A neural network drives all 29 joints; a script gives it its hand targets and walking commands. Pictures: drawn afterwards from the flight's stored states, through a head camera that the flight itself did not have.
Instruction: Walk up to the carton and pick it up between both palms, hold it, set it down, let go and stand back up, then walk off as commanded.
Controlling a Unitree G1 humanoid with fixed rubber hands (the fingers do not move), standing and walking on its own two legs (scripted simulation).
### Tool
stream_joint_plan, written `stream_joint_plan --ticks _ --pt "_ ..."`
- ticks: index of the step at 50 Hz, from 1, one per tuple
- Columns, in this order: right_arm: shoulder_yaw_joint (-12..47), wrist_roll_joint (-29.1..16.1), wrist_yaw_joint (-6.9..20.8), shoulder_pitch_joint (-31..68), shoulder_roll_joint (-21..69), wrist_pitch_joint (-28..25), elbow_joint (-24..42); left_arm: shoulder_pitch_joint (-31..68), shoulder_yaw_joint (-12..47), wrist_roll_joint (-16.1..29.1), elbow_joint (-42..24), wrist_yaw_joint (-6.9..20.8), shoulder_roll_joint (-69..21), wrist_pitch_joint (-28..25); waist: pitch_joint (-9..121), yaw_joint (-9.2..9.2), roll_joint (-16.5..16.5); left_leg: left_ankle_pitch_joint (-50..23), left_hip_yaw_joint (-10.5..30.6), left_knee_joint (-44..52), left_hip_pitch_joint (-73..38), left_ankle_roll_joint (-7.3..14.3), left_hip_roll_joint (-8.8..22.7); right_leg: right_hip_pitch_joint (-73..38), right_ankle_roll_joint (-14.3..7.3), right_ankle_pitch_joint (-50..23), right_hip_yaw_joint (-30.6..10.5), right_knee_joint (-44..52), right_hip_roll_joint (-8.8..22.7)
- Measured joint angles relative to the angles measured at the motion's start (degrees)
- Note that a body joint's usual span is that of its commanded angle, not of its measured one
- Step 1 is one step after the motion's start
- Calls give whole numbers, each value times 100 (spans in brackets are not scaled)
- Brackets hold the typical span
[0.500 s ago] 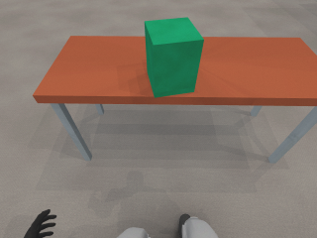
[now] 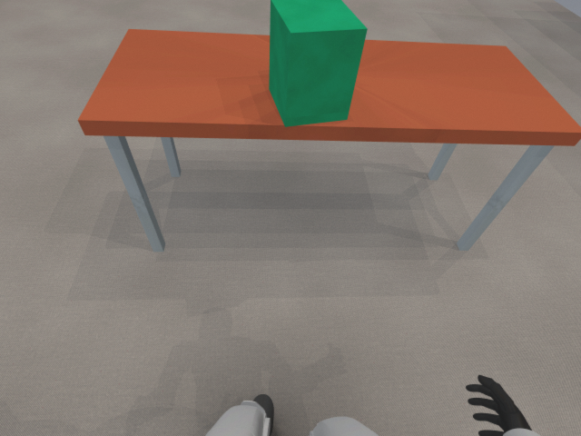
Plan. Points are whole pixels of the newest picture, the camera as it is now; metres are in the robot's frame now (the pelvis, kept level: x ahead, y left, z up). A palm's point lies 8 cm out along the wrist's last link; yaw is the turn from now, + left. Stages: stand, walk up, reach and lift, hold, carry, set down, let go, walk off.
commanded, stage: walk off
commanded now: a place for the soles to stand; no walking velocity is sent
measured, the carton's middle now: (311, 63) +0.96 -0.07 +0.02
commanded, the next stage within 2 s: none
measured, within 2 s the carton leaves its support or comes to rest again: neither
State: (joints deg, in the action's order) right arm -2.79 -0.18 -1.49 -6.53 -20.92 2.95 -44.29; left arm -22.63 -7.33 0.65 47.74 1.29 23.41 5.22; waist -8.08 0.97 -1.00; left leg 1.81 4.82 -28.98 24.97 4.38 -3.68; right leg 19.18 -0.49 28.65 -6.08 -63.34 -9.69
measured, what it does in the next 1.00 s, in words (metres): walks backwards: right foot, then left foot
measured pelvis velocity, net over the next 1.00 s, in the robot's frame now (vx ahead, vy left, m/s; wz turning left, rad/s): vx -0.29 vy -0.03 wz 0.04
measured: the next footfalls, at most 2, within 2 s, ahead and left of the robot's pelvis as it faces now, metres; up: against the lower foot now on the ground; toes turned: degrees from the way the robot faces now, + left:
right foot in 0.16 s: -0.06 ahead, -0.14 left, +0.00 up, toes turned +7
left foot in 0.48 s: -0.34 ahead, +0.08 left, -0.01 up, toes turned -4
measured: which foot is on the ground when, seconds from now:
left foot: down 0.00-0.14, up 0.16-0.46, down 0.48-1.00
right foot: up 0.00-0.14, down 0.16-0.48, up 0.50-1.00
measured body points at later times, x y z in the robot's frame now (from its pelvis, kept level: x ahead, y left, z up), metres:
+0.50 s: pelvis -0.29 +0.01 -0.01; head -0.25 +0.02 +0.44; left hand -0.17 +0.34 -0.11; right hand -0.24 -0.33 -0.11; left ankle -0.38 +0.09 -0.73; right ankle -0.11 -0.13 -0.71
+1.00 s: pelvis -0.29 -0.03 +0.01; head -0.25 +0.00 +0.46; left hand -0.23 +0.31 -0.11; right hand -0.27 -0.36 -0.08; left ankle -0.38 +0.08 -0.72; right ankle -0.19 -0.17 -0.70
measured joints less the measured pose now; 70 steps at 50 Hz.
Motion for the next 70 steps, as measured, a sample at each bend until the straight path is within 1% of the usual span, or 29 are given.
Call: stream_joint_plan --ticks 5,7,8,9,11,13,15,16,18,19,22,24,26,28,29,31,35,43,49,52,54,57,59,61,64,66,67,68,70 --pt "0 0 -68 229 -9 101 0 -160 -1 0 -1 120 1 4 2 -13 -210 352 -2 436 139 -35 0 -252 0 122 -6 811 125" --pt "0 0 -89 306 -25 133 -3 -260 -29 0 0 144 17 3 18 -86 -269 1102 -35 242 416 -177 -20 -500 -134 -129 -13 1518 269" --pt "-2 1 -90 357 -28 139 -6 -331 -62 0 4 141 64 3 22 -151 -229 1810 -49 -374 788 -219 -85 -558 -276 -149 -28 1866 378" --pt "-32 1 -92 396 -45 155 -15 -314 -77 -23 11 108 54 38 -176 -203 -266 2200 6 -1332 995 -275 -146 -547 -290 -312 4 1802 378" --pt "-65 1 -99 130 -44 189 -17 -261 -68 -47 8 64 -17 148 -273 -222 -289 2464 148 -3401 1194 -380 -450 -544 -288 -508 88 1691 440" --pt "-77 1 -100 -317 -46 233 -14 -121 -51 -48 0 -11 -51 214 -62 -215 -134 2430 162 -5244 1140 -436 -727 -424 -287 -730 98 1878 634" --pt "-93 0 -98 -733 -94 238 -7 256 -41 -48 -8 -91 -56 218 129 -206 16 2310 182 -6166 784 -440 -756 -141 -287 -1098 108 2191 804" --pt "-93 0 -98 -902 -133 239 -4 506 -39 -48 -40 -127 -58 206 148 -203 94 2312 204 -6261 516 -440 -755 35 -287 -1274 108 2298 891" --pt "-93 0 -97 -1192 -230 240 -1 970 -9 -47 -183 -143 -62 150 136 -195 175 2350 234 -5764 -82 -441 -703 400 -287 -1496 119 2427 1019" --pt "-93 -1 -97 -1285 -268 241 -16 1158 14 -47 -250 -139 -63 112 113 -191 175 2467 240 -5161 -420 -441 -624 542 -286 -1549 126 2506 1037" --pt "-93 -2 -97 -1476 -305 156 -53 1541 25 -52 -389 -77 -51 97 96 -181 178 3167 228 -2267 -1517 -441 -360 907 -286 -1487 139 2680 1038" --pt "-103 -1 -98 -1547 -324 20 -87 1684 32 -53 -388 -41 -34 100 37 -142 176 3010 192 -624 -2092 -396 -259 1103 -287 -1402 154 2590 1029" --pt "-103 -1 -99 -1508 -179 -36 -152 1461 9 -53 -378 -39 -9 133 -38 -148 441 2685 -64 -655 -2146 -157 -395 1116 -288 -847 -23 2186 999" --pt "-96 -1 -99 -1737 -96 -123 -152 1127 32 -52 -382 5 -13 167 207 3 474 2536 -40 -593 -2145 -67 -309 1132 -257 -804 -26 1629 811" --pt "-94 -1 -99 -1883 -78 -167 -154 1061 30 -52 -386 20 -7 167 308 61 475 2440 46 -459 -2139 -60 -257 1137 -247 -1006 -29 1441 757" --pt "-92 -1 -98 -1980 -79 -237 -199 1007 24 -53 -389 29 54 84 332 62 532 2049 105 -154 -2132 -80 -171 1144 -244 -1384 -33 1246 735" --pt "-92 -1 -99 -1920 -78 -395 -201 782 18 -52 -386 60 186 32 310 60 701 1817 95 55 -1997 -81 -84 1145 -244 -1622 -36 1166 735" --pt "-91 -1 -98 -1868 -78 -520 -204 470 25 -52 -376 152 206 -97 316 59 761 1749 88 248 -1976 -84 -24 1148 -239 -1647 -40 1219 790" --pt "-90 -1 -95 -1754 -77 -544 -204 504 78 -52 -379 188 208 -295 319 56 586 1996 48 198 -1975 -183 -19 1076 -239 -1499 -43 1955 970" --pt "-90 0 -73 -1661 -106 -540 -207 468 90 -52 -379 151 217 -470 308 45 406 2444 38 -347 -1943 -270 31 545 -217 -1773 -43 2896 967" --pt "-89 0 -70 -1395 -136 -437 -210 464 145 -53 -373 66 102 -500 243 42 113 2679 36 -1281 -1674 -278 163 459 13 -1735 20 2780 778" --pt "-72 -1 -58 -1115 -140 -425 -205 559 338 -53 -376 29 40 -516 246 46 -34 2689 7 -2369 -1194 -279 149 228 42 -1651 15 2846 773" --pt "-72 -1 -45 -1021 -145 -424 -203 661 355 -53 -376 -10 40 -530 256 51 -25 2692 14 -2485 -1032 -279 151 90 42 -1602 20 2892 846" --pt "-72 -1 -36 -944 -157 -424 -201 753 357 -53 -376 -28 40 -531 264 56 -21 2696 20 -2244 -992 -279 173 16 42 -1539 27 2893 870" --pt "-72 -1 -32 -849 -160 -424 -200 915 359 -53 -377 -28 39 -531 261 59 8 2656 21 -1360 -996 -279 178 15 42 -1472 32 2894 857" --pt "-72 -1 -32 -818 -160 -424 -201 1019 363 -53 -376 -15 39 -526 243 57 34 2185 19 -720 -1020 -279 180 14 69 -1436 33 2894 828" --pt "-68 -1 -32 -822 -155 -424 -208 1066 367 -53 -375 -14 39 -514 247 55 78 1746 9 -592 -1036 -296 178 13 87 -1418 21 2894 831" --pt "-54 -1 -32 -830 -140 -424 -212 1103 366 -53 -374 -14 39 -497 259 54 153 1627 -14 -576 -1041 -334 165 12 90 -1409 0 2894 845" --pt "-14 -1 -32 -855 -132 -425 -212 1191 373 -53 -375 -17 40 -472 285 54 274 1731 -16 -560 -1059 -370 169 12 90 -1439 -1 2888 846"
